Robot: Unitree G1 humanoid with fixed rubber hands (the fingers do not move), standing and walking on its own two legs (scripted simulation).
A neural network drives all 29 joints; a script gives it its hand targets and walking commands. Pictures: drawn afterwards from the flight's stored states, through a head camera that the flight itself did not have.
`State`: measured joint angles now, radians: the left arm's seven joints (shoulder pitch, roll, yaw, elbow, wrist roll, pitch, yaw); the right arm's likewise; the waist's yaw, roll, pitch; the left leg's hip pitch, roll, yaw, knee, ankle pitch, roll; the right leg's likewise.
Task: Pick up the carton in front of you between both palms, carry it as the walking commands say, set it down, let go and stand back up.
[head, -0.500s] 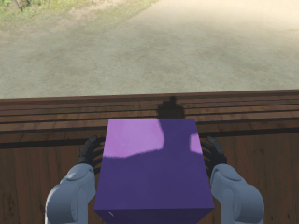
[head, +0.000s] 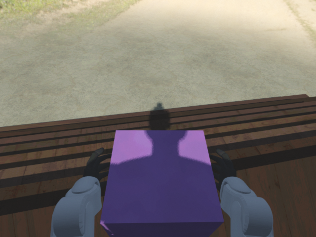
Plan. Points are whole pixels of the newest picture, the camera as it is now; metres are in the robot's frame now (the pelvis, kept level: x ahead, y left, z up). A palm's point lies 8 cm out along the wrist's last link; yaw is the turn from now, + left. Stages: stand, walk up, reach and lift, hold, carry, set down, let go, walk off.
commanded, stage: carry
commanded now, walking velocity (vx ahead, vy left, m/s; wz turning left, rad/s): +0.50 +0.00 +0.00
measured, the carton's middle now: (159, 192) +0.24 -0.01 +0.01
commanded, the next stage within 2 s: none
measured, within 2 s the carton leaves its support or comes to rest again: neither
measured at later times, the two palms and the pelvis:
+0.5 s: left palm (117, 80) +0.64 +0.14 +0.07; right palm (194, 78) +0.67 -0.16 +0.07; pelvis +0.31 -0.05 -0.02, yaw +3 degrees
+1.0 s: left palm (131, 50) +0.97 +0.10 +0.04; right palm (190, 51) +0.96 -0.20 +0.04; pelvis +0.63 -0.03 -0.07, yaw +2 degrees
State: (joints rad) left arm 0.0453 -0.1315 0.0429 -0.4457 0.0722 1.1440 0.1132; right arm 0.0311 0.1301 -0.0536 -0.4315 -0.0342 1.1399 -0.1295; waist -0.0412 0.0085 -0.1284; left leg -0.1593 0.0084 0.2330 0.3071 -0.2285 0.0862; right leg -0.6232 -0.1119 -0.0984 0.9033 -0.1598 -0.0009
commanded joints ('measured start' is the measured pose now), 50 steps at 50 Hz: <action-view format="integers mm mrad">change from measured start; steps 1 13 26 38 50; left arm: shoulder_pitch -424 -777 -1197 -966 -957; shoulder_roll -766 -482 -797 -665 -625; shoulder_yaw -615 -370 -422 -327 -340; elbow -78 188 388 303 315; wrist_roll -225 -189 -273 -133 -116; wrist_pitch -28 -55 -162 -101 -122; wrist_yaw -68 55 -3 35 39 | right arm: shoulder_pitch -413 -863 -1094 -1030 -1017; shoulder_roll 726 494 768 748 766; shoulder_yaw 625 449 359 488 474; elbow -81 124 437 285 372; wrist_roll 258 191 105 255 270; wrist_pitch -16 -53 -147 -104 -125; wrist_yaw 128 -43 -27 4 17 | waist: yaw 22 156 78 -97 -116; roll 119 -52 -104 226 -20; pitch -74 -285 -315 -360 -159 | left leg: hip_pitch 178 -80 -642 495 68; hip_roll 228 106 42 269 35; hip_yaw -196 -41 -191 -761 -333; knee -121 736 835 310 575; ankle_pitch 137 448 -66 557 37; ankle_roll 52 -32 -32 289 67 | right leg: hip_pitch -116 680 703 -343 12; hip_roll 13 32 -126 178 117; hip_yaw -37 51 205 197 61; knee -101 -379 -423 654 -401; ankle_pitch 72 -110 422 -415 612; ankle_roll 3 -96 -225 -12 -27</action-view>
